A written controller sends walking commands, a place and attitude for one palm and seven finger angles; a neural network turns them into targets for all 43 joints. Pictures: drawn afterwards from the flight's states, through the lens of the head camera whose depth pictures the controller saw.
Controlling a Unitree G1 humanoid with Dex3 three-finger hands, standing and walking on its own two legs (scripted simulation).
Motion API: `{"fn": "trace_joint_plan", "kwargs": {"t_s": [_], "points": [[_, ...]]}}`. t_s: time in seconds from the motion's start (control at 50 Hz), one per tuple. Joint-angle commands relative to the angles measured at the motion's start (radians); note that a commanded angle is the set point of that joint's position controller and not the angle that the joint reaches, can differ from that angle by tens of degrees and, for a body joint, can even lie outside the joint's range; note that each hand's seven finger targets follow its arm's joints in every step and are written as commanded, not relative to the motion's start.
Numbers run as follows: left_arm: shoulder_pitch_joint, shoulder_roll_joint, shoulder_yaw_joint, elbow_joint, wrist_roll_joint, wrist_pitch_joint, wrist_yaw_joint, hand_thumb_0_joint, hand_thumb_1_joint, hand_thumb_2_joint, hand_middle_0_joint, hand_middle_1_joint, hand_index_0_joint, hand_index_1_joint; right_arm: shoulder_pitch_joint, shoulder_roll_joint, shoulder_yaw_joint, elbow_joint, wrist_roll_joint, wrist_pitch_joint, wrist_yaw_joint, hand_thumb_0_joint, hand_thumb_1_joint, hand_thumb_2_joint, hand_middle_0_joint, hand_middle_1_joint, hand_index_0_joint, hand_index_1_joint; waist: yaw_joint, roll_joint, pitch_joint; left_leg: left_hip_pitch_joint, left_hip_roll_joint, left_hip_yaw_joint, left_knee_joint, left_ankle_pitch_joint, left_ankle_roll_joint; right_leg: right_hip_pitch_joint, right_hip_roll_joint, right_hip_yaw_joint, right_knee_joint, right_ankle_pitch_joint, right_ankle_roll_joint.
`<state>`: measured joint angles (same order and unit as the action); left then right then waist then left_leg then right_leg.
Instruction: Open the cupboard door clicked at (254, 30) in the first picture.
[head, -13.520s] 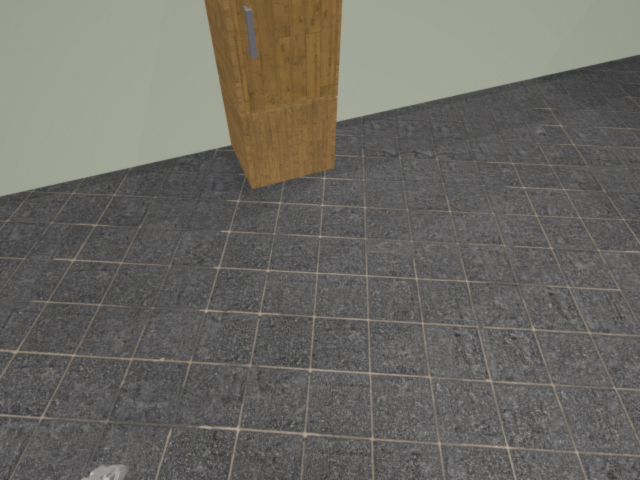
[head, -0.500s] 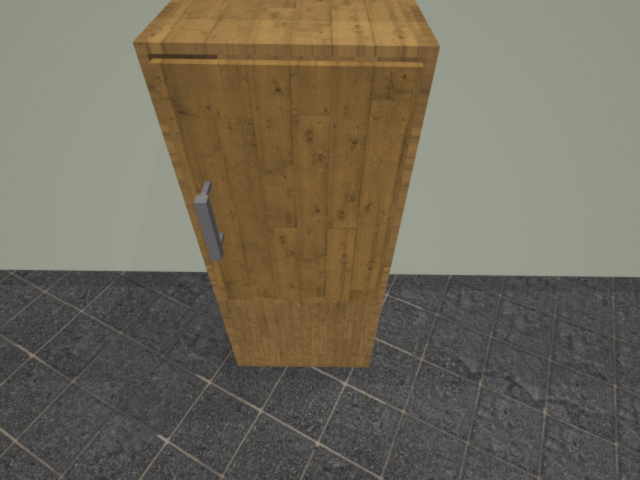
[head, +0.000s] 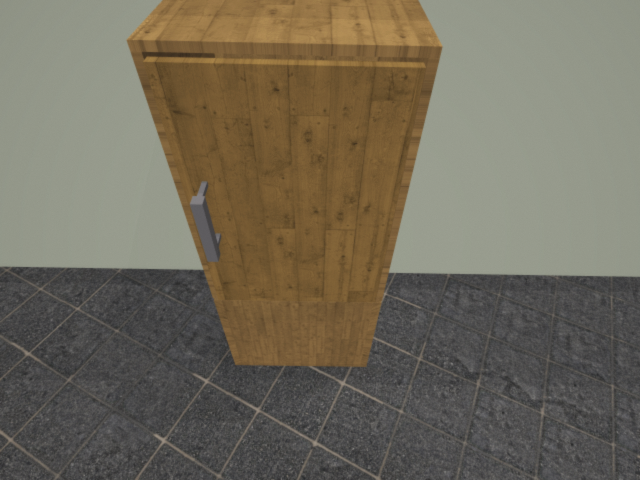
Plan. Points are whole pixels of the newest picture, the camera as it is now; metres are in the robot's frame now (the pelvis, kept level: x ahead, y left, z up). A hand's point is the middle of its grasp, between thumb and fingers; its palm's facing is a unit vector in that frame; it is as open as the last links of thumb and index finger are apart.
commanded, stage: look again from close up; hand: left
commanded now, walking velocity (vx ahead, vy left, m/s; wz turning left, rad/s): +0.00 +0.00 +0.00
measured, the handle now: (208, 222) +0.55 +0.25 -0.04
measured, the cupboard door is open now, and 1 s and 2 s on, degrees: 0 0 0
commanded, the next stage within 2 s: raise the hand with hooked fingers in 0.02 s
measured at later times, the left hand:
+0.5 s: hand (209, 432) +0.19 +0.15 -0.04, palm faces +0.01 -1.00 +0.02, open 8.3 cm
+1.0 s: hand (163, 413) +0.21 +0.22 -0.05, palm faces +0.06 -1.00 -0.06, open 11.3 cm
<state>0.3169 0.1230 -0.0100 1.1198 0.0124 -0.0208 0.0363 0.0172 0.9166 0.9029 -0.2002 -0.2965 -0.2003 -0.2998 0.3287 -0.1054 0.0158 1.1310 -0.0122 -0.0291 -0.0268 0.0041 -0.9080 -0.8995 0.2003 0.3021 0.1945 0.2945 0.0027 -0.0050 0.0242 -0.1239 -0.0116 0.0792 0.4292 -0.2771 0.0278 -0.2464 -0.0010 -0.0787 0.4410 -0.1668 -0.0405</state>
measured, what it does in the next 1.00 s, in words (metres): lowers itself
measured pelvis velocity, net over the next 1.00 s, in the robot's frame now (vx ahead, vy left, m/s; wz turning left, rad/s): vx -0.01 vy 0.00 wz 0.05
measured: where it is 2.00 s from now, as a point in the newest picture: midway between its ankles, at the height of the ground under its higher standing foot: outside the picture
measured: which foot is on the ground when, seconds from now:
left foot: down 0.00-1.00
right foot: down 0.00-1.00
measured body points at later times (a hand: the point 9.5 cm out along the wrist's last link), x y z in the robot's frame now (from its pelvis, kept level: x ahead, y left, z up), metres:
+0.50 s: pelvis -0.01 -0.01 -0.08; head +0.03 +0.00 +0.37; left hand +0.18 +0.21 -0.04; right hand +0.23 -0.27 -0.09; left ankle -0.02 +0.10 -0.74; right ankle +0.05 -0.09 -0.74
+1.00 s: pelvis -0.01 +0.00 -0.09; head +0.08 +0.00 +0.35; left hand +0.20 +0.27 -0.05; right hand +0.16 -0.23 -0.19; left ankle -0.03 +0.10 -0.74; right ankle +0.05 -0.09 -0.74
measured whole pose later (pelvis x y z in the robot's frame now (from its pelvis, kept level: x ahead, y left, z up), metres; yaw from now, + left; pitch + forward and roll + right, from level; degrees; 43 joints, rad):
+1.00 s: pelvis -0.01 +0.00 -0.09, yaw +3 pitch +17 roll -2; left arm 0.34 0.27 0.26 0.06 -0.32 -0.38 -0.33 0.01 0.07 0.55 -0.26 -0.83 -0.26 -0.83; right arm 0.26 -0.22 0.01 0.56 0.03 -0.20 -0.03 0.02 -0.90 -0.90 0.21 0.30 0.20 0.30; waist -0.01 0.02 -0.13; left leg -0.88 0.01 0.01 1.17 -0.59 0.02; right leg -0.96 -0.01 -0.13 1.10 -0.44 -0.06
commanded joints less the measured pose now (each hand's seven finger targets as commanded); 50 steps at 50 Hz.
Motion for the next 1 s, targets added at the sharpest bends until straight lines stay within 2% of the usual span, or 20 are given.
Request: {"fn": "trace_joint_plan", "kwargs": {"t_s": [0.0,0.08,0.1,0.12,0.14,0.16,0.18,0.2,0.24,0.3,0.38,0.42,0.46,0.54,0.56,0.6,0.66,0.74,0.8,0.98], "points": [[0.056,0.069,0.011,-0.032,-0.003,-0.015,0.005,0.0,0.9,0.9,-0.2,-0.3,-0.2,-0.3,0.087,-0.086,-0.015,-0.013,0.0,-0.007,-0.01,0.0,-0.9,-0.9,0.2,0.3,0.2,0.3,-0.008,0.001,0.064,-0.131,0.11,-0.113,-0.129,0.039,0.008,0.074,-0.111,0.146,-0.075,0.055,-0.008],[0.051,0.074,0.011,-0.033,-0.003,-0.013,0.005,0.0,0.9,0.9,-0.2,-0.3,-0.2,-0.3,0.078,-0.093,-0.016,-0.01,0.0,-0.007,-0.01,0.0,-0.9,-0.9,0.2,0.3,0.2,0.3,-0.007,0.01,0.073,-0.127,0.114,-0.111,-0.136,0.051,0.007,0.077,-0.111,0.139,-0.073,0.072,-0.007],[0.146,0.124,0.017,0.016,0.008,-0.022,0.043,0.0,0.9,0.9,-0.2,-0.3,-0.2,-0.3,-0.055,-0.135,-0.024,-0.079,0.009,-0.016,-0.002,0.0,-0.9,-0.9,0.2,0.3,0.2,0.3,0.048,-0.002,0.063,-0.132,0.133,-0.048,0.053,0.157,-0.018,0.058,-0.161,0.159,-0.004,0.46,0.006],[-0.649,0.312,0.065,-1.544,-0.218,-0.234,0.03,0.0,0.877,0.89,-0.202,-0.315,-0.202,-0.315,-0.051,-0.336,-0.034,-0.474,0.049,-0.163,-0.043,0.0,-0.9,-0.9,0.2,0.3,0.2,0.3,-0.093,0.223,-0.441,0.045,0.014,-0.092,-0.063,0.163,-0.014,0.182,-0.062,0.123,0.029,0.159,0.013],[-0.286,0.25,0.077,-1.309,-0.135,-0.173,0.091,0.0,0.853,0.88,-0.203,-0.33,-0.203,-0.33,-0.159,-0.241,-0.012,-0.425,0.053,-0.249,-0.071,0.0,-0.9,-0.9,0.2,0.3,0.2,0.3,-0.012,0.274,-0.386,-0.002,0.025,-0.064,-0.075,0.151,-0.016,0.144,-0.014,0.098,0.066,-0.012,-0.023],[-0.018,0.061,-0.018,-1.113,-0.152,-0.036,0.128,0.0,0.83,0.87,-0.205,-0.345,-0.205,-0.345,-0.136,-0.197,-0.031,-0.424,0.073,-0.278,-0.067,0.0,-0.9,-0.9,0.2,0.3,0.2,0.3,-0.04,0.19,-0.168,-0.136,0.043,-0.102,-0.101,0.008,-0.042,0.01,-0.01,0.039,0.062,-0.104,-0.005],[0.003,-0.053,-0.091,-1.076,-0.177,-0.013,0.108,0.0,0.807,0.86,-0.207,-0.36,-0.207,-0.36,-0.103,-0.212,-0.022,-0.401,0.084,-0.29,-0.067,0.0,-0.9,-0.9,0.2,0.3,0.2,0.3,-0.047,0.036,-0.013,-0.21,0.03,-0.107,-0.076,-0.076,-0.025,-0.062,-0.006,0.006,0.041,-0.12,0.011],[-0.058,-0.008,-0.073,-1.15,-0.203,-0.065,0.094,0.0,0.783,0.85,-0.208,-0.375,-0.208,-0.375,-0.127,-0.255,-0.032,-0.466,0.083,-0.316,-0.068,0.0,-0.9,-0.9,0.2,0.3,0.2,0.3,-0.065,-0.042,0.062,-0.259,0.023,-0.137,-0.031,-0.129,-0.008,-0.126,-0.01,0.013,0.031,-0.203,0.022],[-0.018,0.019,-0.032,-1.105,-0.184,-0.176,0.054,0.0,0.737,0.83,-0.212,-0.405,-0.212,-0.405,-0.112,-0.282,-0.053,-0.511,0.043,-0.347,-0.054,0.0,-0.9,-0.9,0.2,0.3,0.2,0.3,-0.078,-0.198,0.021,-0.337,0.002,-0.132,0.096,-0.155,-0.004,-0.242,-0.014,0.007,0.073,-0.326,0.028],[0.223,0.001,0.056,-0.951,-0.212,-0.381,-0.081,0.0,0.667,0.8,-0.217,-0.45,-0.217,-0.45,-0.143,-0.264,-0.088,-0.608,0.021,-0.361,-0.006,0.0,-0.9,-0.9,0.2,0.3,0.2,0.3,0.02,-0.254,-0.084,-0.512,-0.018,-0.086,0.288,-0.135,-0.028,-0.328,-0.024,0.029,0.23,-0.398,0.016],[0.351,0.126,0.223,-0.962,-0.257,-0.657,-0.305,0.0,0.573,0.76,-0.223,-0.51,-0.223,-0.51,-0.215,-0.275,-0.124,-0.725,0.013,-0.308,0.063,0.0,-0.9,-0.9,0.2,0.3,0.2,0.3,0.075,-0.05,-0.188,-0.696,-0.051,-0.048,0.494,-0.071,-0.048,-0.331,-0.034,0.095,0.433,-0.227,-0.02],[0.33,0.14,0.227,-1.013,-0.251,-0.624,-0.328,0.0,0.527,0.74,-0.227,-0.54,-0.227,-0.54,-0.246,-0.272,-0.123,-0.786,0.024,-0.264,0.059,0.0,-0.9,-0.9,0.2,0.3,0.2,0.3,0.09,-0.066,-0.241,-0.776,-0.055,-0.029,0.533,-0.071,-0.029,-0.335,-0.035,0.13,0.477,-0.19,-0.011],[0.208,0.167,0.225,-1.159,-0.272,-0.565,-0.321,0.0,0.48,0.72,-0.23,-0.57,-0.23,-0.57,-0.243,-0.273,-0.117,-0.837,0.03,-0.228,0.047,0.0,-0.9,-0.9,0.2,0.3,0.2,0.3,0.076,0.008,-0.281,-0.782,-0.056,-0.037,0.558,-0.082,-0.022,-0.356,-0.03,0.165,0.486,-0.224,-0.012],[0.076,0.202,0.261,-1.41,-0.268,-0.571,-0.25,0.0,0.387,0.68,-0.237,-0.63,-0.237,-0.63,-0.155,-0.245,-0.11,-0.84,0.029,-0.203,0.019,0.0,-0.9,-0.9,0.2,0.3,0.2,0.3,0.02,0.087,-0.417,-0.73,-0.016,-0.075,0.624,0.008,-0.008,-0.368,-0.016,0.156,0.53,-0.087,0.005],[0.003,0.21,0.248,-1.456,-0.271,-0.592,-0.254,0.0,0.363,0.67,-0.238,-0.645,-0.238,-0.645,-0.138,-0.246,-0.101,-0.824,0.023,-0.202,0.011,0.0,-0.9,-0.9,0.2,0.3,0.2,0.3,-0.015,0.023,-0.418,-0.731,-0.007,-0.095,0.644,-0.019,-0.005,-0.403,-0.006,0.15,0.539,-0.114,0.009],[-0.005,0.195,0.209,-1.487,-0.266,-0.622,-0.274,0.0,0.317,0.65,-0.242,-0.675,-0.242,-0.675,-0.136,-0.248,-0.095,-0.799,0.02,-0.213,0.003,0.0,-0.9,-0.9,0.2,0.3,0.2,0.3,-0.04,0.105,-0.406,-0.72,0.005,-0.104,0.67,0.02,0.0,-0.46,-0.002,0.127,0.558,-0.074,0.007],[-0.022,0.203,0.188,-1.414,-0.288,-0.589,-0.351,0.0,0.247,0.62,-0.247,-0.72,-0.247,-0.72,-0.128,-0.266,-0.076,-0.757,0.017,-0.23,-0.005,0.0,-0.9,-0.9,0.2,0.3,0.2,0.3,-0.069,0.095,-0.418,-0.722,0.01,-0.119,0.697,0.075,0.003,-0.47,0.008,0.096,0.582,-0.015,0.008],[0.061,0.244,0.279,-1.276,-0.327,-0.455,-0.423,0.0,0.153,0.58,-0.253,-0.78,-0.253,-0.78,-0.15,-0.267,-0.079,-0.746,0.047,-0.234,-0.017,0.0,-0.9,-0.9,0.2,0.3,0.2,0.3,-0.029,-0.001,-0.46,-0.788,0.005,-0.118,0.66,0.015,0.0,-0.379,-0.007,0.102,0.533,-0.097,0.027],[0.078,0.284,0.358,-1.275,-0.363,-0.384,-0.429,0.0,0.083,0.55,-0.258,-0.825,-0.258,-0.825,-0.171,-0.255,-0.075,-0.76,0.053,-0.227,-0.019,0.0,-0.9,-0.9,0.2,0.3,0.2,0.3,0.013,0.006,-0.504,-0.778,-0.002,-0.113,0.621,0.051,-0.005,-0.291,-0.019,0.107,0.518,-0.063,0.025],[-0.037,0.293,0.357,-1.227,-0.347,-0.464,-0.364,0.0,-0.127,0.46,-0.273,-0.96,-0.273,-0.96,-0.134,-0.269,-0.068,-0.754,0.042,-0.24,-0.02,0.0,-0.9,-0.9,0.2,0.3,0.2,0.3,-0.003,0.013,-0.393,-0.764,-0.002,-0.111,0.558,-0.036,-0.006,-0.398,-0.011,0.072,0.495,-0.233,0.018]]}}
